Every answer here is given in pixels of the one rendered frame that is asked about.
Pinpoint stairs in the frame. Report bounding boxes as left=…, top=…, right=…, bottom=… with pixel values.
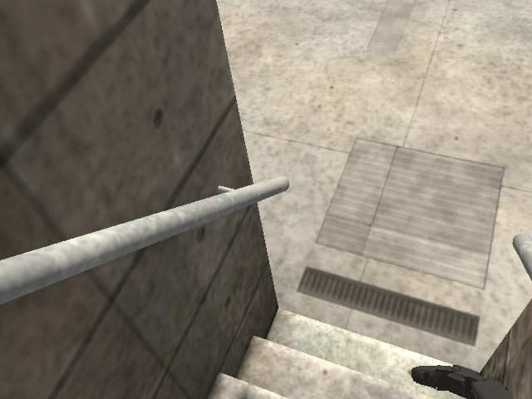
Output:
left=207, top=308, right=466, bottom=399

